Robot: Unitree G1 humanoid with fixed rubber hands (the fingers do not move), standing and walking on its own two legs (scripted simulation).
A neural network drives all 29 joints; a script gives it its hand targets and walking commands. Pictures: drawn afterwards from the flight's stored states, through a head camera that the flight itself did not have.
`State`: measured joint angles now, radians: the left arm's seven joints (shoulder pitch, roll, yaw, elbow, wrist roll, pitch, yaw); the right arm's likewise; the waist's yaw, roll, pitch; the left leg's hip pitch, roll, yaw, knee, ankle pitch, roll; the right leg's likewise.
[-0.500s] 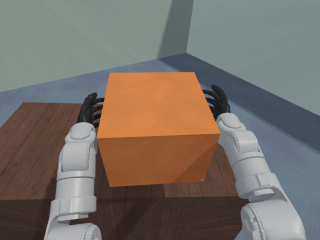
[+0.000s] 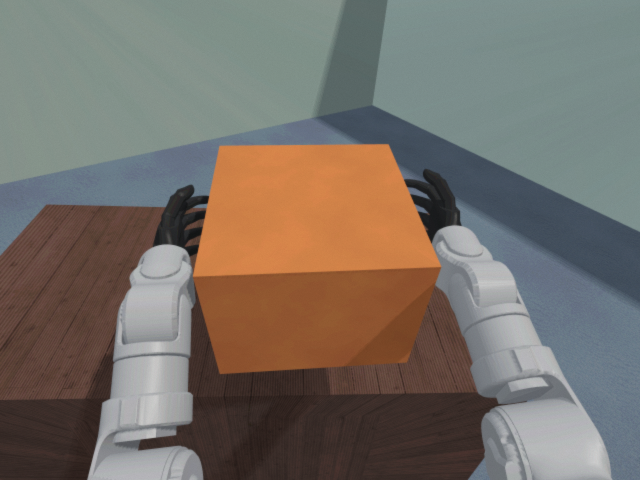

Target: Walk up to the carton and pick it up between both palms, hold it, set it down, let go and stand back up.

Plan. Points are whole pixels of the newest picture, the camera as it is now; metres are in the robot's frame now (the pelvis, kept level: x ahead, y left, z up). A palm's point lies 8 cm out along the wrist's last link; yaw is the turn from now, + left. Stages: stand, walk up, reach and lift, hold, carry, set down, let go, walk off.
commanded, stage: hold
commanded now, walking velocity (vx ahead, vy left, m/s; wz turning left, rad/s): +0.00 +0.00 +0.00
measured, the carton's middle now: (310, 250) +0.39 +0.01 +0.14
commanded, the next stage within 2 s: set down in 0.38 s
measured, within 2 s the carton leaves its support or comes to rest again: neither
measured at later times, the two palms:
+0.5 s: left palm (173, 248) +0.35 +0.17 +0.18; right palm (443, 230) +0.37 -0.15 +0.19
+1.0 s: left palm (189, 250) +0.37 +0.16 +0.15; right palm (439, 249) +0.39 -0.16 +0.15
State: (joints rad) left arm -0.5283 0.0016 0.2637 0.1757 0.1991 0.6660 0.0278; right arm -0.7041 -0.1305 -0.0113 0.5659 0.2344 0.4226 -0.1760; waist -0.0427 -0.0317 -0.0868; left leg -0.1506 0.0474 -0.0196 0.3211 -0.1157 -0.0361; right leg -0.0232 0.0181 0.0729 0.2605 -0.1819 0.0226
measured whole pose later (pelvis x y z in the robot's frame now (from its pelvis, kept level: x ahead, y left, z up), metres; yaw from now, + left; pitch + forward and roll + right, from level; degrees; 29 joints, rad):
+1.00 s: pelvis +0.01 -0.02 +0.00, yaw +0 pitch -5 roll +0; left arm -0.55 -0.02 0.32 0.30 0.32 0.42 -0.08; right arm -0.63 -0.06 -0.07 0.64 0.08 0.14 -0.15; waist -0.02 -0.05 0.01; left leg -0.07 0.05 -0.02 0.25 -0.10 -0.04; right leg 0.02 0.02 0.07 0.29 -0.22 0.01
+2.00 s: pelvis +0.03 -0.01 +0.00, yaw +0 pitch +2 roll +0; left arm -0.52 -0.05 0.32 0.47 0.28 0.21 0.00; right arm -0.61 -0.06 -0.13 0.83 0.02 -0.12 -0.12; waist 0.06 -0.05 -0.01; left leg -0.18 0.05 -0.02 0.25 -0.10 -0.05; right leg -0.09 0.02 0.07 0.27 -0.21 0.00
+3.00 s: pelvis +0.04 -0.01 +0.00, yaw +0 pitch +15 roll +0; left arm -0.58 -0.05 0.37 0.84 0.24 -0.13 0.09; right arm -0.69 -0.06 -0.32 1.04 -0.18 -0.30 -0.03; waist 0.12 -0.02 -0.13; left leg -0.43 0.05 -0.01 0.25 -0.07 -0.05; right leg -0.35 0.02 0.06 0.29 -0.20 0.00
